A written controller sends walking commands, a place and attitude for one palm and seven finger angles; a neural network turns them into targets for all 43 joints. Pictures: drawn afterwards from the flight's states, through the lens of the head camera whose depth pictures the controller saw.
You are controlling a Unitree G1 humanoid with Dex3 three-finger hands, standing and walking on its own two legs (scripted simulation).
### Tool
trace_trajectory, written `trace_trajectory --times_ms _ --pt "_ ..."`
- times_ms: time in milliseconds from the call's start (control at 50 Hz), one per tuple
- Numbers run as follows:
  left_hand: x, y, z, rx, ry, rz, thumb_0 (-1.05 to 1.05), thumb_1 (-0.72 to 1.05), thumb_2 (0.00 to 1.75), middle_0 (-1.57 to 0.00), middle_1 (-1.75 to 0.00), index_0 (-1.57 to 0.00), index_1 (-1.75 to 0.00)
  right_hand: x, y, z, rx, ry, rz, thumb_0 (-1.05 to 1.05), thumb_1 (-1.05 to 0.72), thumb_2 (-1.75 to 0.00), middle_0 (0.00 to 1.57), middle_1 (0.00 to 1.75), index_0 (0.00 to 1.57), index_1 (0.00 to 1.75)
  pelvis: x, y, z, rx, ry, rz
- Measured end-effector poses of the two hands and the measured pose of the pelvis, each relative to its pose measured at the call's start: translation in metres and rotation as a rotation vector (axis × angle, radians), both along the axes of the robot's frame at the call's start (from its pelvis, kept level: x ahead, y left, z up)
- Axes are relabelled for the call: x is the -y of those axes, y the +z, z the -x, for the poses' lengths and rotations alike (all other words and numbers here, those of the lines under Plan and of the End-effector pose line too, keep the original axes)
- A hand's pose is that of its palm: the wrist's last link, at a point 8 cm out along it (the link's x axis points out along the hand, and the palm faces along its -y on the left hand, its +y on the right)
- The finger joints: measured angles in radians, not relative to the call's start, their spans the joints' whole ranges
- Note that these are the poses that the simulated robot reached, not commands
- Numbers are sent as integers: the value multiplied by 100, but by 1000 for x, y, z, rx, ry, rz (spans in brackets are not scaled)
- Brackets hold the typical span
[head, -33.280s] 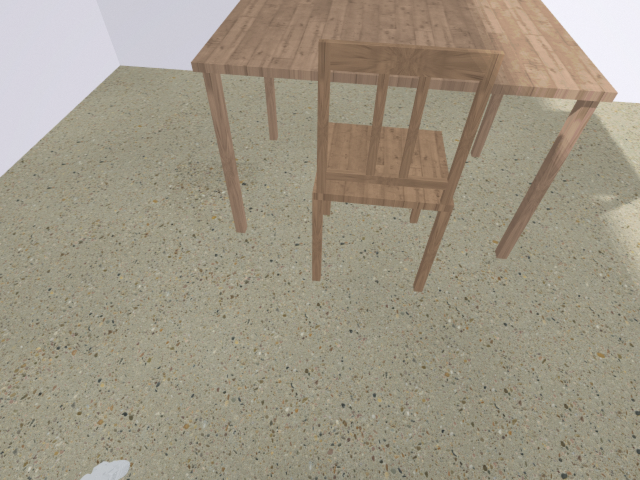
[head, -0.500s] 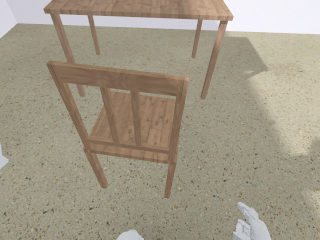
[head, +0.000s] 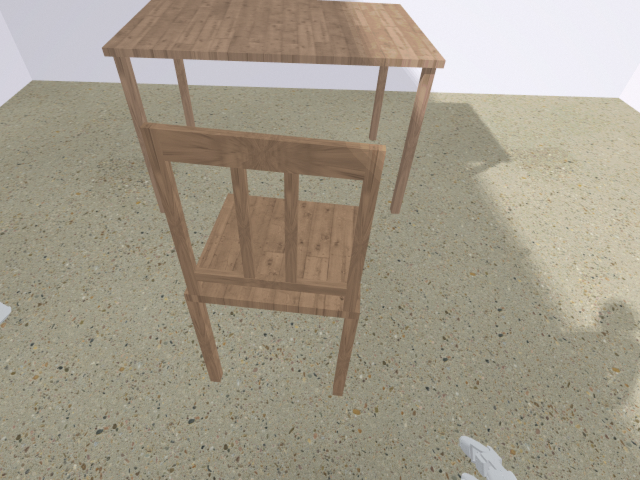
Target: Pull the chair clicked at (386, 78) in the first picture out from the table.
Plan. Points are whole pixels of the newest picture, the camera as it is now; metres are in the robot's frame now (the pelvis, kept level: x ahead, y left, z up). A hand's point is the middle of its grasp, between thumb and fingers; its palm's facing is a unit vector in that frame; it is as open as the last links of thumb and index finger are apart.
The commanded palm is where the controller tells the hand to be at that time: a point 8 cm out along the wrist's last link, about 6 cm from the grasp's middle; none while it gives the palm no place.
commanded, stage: stop stepping back and stand still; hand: left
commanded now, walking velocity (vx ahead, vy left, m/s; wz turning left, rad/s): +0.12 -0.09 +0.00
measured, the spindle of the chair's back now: (244, 227) +0.59 +0.18 -0.05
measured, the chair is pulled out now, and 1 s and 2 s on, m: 0.67 0.67 0.67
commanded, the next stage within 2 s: let the arm hang, fingers relaxed in 1.36 s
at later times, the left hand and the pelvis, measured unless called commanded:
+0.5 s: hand out of the picture +0.15 +0.30 +0.19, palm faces +0.37 -0.75 -0.55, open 7.4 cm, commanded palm +0.10 +0.33 +0.20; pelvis -0.06 +0.03 +0.00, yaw -3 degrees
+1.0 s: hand out of the picture +0.09 +0.32 +0.17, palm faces +0.33 -0.76 -0.56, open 7.4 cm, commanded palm +0.04 +0.35 +0.20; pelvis -0.10 +0.06 +0.01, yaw +0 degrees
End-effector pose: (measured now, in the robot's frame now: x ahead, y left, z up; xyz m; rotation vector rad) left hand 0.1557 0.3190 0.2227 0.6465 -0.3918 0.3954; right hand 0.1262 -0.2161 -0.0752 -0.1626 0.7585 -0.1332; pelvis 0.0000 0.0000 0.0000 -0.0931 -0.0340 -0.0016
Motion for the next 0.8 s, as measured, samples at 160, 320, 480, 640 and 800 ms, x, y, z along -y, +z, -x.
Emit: trace_trajectory --times_ms 160,320,480,640,800 --pt "10 -67 21 -92 -102 200 1 89 90 -21 -30 -21 -30 6 5 21 -13 -16 96 2 -90 -90 20 30 21 30 -11 -17 17 18 -7 7" --pt "-3 -15 32 55 -126 -1 2 88 90 -22 -30 -22 -30 -5 5 42 12 -30 107 1 -90 -90 20 30 20 30 -27 -14 44 35 -6 -39" --pt "-22 -5 45 -90 -47 -16 1 89 90 -21 -30 -21 -30 -27 0 77 -43 -63 -12 1 -90 -90 20 30 20 30 -33 5 56 -23 -46 -30" --pt "-10 -58 62 -157 -111 178 1 89 90 -21 -30 -21 -30 -14 2 91 -81 -69 72 2 -90 -90 20 30 20 30 -37 -4 69 6 -40 -18" --pt "-19 -6 66 -28 -128 -26 1 88 90 -22 -30 -22 -30 -17 12 85 34 -87 98 2 -90 -90 20 30 20 30 -53 -3 90 26 -34 -74"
